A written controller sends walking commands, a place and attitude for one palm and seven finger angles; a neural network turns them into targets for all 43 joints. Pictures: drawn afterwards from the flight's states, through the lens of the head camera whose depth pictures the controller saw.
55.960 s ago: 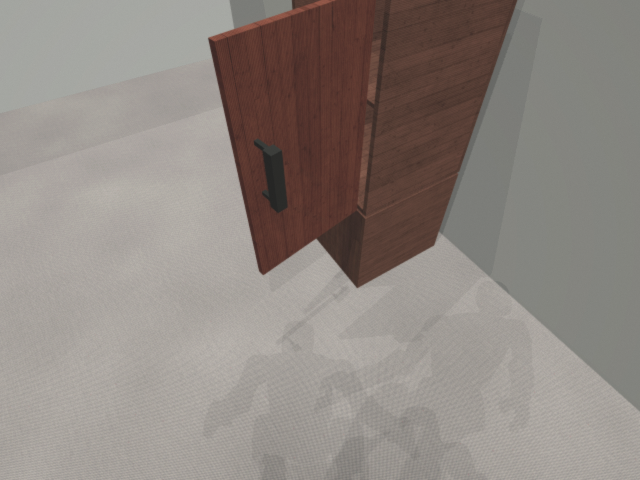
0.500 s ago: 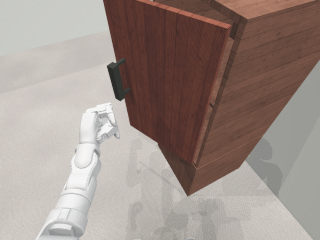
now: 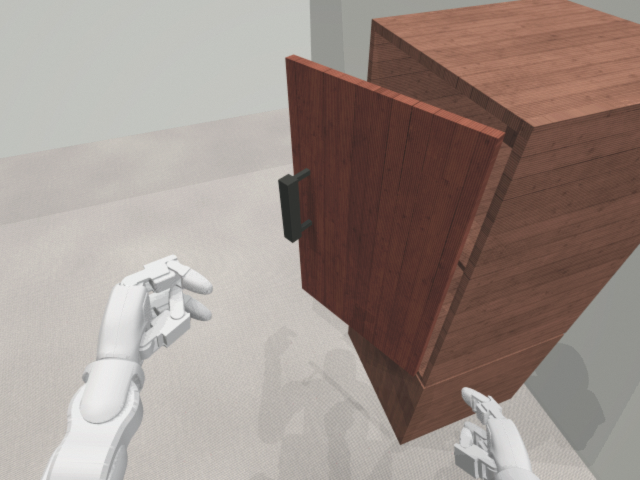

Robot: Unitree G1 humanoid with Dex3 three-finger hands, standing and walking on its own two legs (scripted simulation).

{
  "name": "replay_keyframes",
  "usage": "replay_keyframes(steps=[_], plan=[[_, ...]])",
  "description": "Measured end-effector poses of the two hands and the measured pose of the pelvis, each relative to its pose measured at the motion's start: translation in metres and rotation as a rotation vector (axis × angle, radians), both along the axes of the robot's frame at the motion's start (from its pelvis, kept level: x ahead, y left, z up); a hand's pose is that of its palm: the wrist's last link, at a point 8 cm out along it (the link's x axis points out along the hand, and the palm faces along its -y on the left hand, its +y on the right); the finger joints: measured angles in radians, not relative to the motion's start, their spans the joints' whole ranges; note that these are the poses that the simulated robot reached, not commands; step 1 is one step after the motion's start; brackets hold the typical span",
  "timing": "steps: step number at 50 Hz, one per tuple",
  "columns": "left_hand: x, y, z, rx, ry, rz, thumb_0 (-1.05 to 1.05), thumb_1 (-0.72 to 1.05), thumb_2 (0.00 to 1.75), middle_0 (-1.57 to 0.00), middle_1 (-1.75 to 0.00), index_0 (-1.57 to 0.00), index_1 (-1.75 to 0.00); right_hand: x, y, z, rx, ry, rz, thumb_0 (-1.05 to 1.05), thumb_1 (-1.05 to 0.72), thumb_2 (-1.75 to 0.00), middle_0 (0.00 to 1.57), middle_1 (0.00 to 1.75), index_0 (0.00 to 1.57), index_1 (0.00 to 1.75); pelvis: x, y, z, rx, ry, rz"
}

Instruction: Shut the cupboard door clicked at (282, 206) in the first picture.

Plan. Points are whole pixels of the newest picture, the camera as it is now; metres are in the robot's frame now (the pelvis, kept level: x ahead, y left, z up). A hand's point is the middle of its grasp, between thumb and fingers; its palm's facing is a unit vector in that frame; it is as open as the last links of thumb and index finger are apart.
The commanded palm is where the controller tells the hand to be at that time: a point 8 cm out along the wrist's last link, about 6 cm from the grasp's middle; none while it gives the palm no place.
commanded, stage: draw the hand back to the body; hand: left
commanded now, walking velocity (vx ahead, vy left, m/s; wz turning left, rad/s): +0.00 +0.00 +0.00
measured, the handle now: (298, 205) +0.61 +0.11 -0.01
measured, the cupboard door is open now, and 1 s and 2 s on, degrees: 26 26 26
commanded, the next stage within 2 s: step back with the hand held close in 0.76 s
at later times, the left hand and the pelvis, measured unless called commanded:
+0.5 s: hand (29, 351) +0.18 +0.28 +0.17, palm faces +0.49 -0.77 -0.41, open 6.9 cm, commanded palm +0.14 +0.31 +0.18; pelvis +0.00 +0.00 +0.01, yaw +0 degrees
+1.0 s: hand (59, 338) +0.19 +0.26 +0.16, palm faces +0.44 -0.79 -0.43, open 7.4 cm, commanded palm +0.14 +0.29 +0.18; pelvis +0.00 -0.01 +0.01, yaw +0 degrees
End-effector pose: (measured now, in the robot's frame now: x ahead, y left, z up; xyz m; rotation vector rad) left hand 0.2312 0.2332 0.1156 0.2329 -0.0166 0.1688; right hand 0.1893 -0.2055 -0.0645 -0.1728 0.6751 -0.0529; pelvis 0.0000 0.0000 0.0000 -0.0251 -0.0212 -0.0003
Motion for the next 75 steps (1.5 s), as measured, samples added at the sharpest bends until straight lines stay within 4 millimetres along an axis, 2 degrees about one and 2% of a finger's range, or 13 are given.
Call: replay_keyframes(steps=[9, 19, 24, 32, 42, 50, 56, 60, 68, 75], plan=[[-0.040, 0.035, 0.031, 0.099, -0.035, 0.123, 0.02, 0.90, 0.90, -0.72, -0.85, -0.71, -0.85, -0.001, 0.010, -0.006, 0.012, 0.029, 0.033, 0.01, -0.90, -0.90, 0.20, 0.30, 0.21, 0.30, 0.008, 0.006, 0.005, -0.001, -0.027, 0.004], [-0.081, 0.073, 0.062, 0.220, -0.088, 0.265, 0.02, 0.90, 0.89, -0.45, -0.55, -0.44, -0.55, -0.010, -0.003, -0.008, -0.008, 0.035, 0.014, 0.02, -0.90, -0.90, 0.20, 0.30, 0.21, 0.30, 0.005, 0.006, 0.006, -0.002, -0.040, 0.003], [-0.097, 0.082, 0.070, 0.254, -0.118, 0.317, 0.02, 0.90, 0.89, -0.32, -0.42, -0.32, -0.42, -0.012, -0.009, -0.006, -0.019, 0.018, 0.008, 0.02, -0.90, -0.90, 0.20, 0.30, 0.21, 0.30, 0.001, 0.005, 0.006, -0.001, -0.046, 0.005], [-0.093, 0.069, 0.055, 0.189, -0.101, 0.294, 0.02, 0.90, 0.90, -0.23, -0.32, -0.23, -0.33, -0.017, -0.015, -0.005, -0.034, 0.008, 0.008, 0.02, -0.90, -0.90, 0.20, 0.30, 0.20, 0.30, -0.004, 0.002, 0.006, 0.004, -0.047, 0.006], [-0.087, 0.063, 0.071, 0.235, -0.153, 0.266, 0.02, 0.89, 0.89, -0.22, -0.30, -0.21, -0.30, -0.018, -0.017, -0.005, -0.014, -0.010, -0.006, 0.02, -0.90, -0.90, 0.20, 0.30, 0.21, 0.30, -0.002, -0.004, 0.006, 0.005, -0.052, -0.004], [-0.080, 0.066, 0.067, 0.275, -0.134, 0.259, 0.02, 0.89, 0.89, -0.21, -0.30, -0.21, -0.30, -0.021, -0.026, -0.011, -0.026, 0.041, -0.031, 0.02, -0.90, -0.90, 0.20, 0.30, 0.21, 0.30, -0.001, -0.005, 0.005, -0.005, 0.000, -0.006], [-0.072, 0.064, 0.061, 0.293, -0.121, 0.200, 0.02, 0.89, 0.89, -0.21, -0.30, -0.21, -0.30, -0.029, -0.039, -0.013, -0.066, 0.085, -0.096, 0.02, -0.90, -0.90, 0.20, 0.30, 0.21, 0.30, -0.002, 0.002, 0.002, -0.002, 0.036, -0.017], [-0.071, 0.066, 0.064, 0.323, -0.129, 0.157, 0.02, 0.89, 0.89, -0.22, -0.30, -0.21, -0.30, -0.035, -0.042, -0.011, -0.085, 0.091, -0.136, 0.02, -0.91, -0.90, 0.20, 0.30, 0.21, 0.30, -0.007, 0.007, 0.000, 0.005, 0.042, -0.025], [-0.092, 0.078, 0.071, 0.364, -0.185, 0.138, 0.02, 0.89, 0.89, -0.22, -0.30, -0.21, -0.30, -0.056, -0.034, -0.001, -0.100, 0.054, -0.149, 0.02, -0.91, -0.90, 0.20, 0.30, 0.20, 0.30, -0.029, 0.013, -0.005, 0.011, 0.032, -0.040], [-0.124, 0.086, 0.061, 0.344, -0.213, 0.181, 0.02, 0.89, 0.89, -0.22, -0.30, -0.21, -0.30, -0.085, -0.026, -0.004, -0.114, 0.043, -0.127, 0.01, -0.90, -0.90, 0.20, 0.30, 0.21, 0.30, -0.056, 0.017, -0.011, -0.001, 0.016, -0.035]])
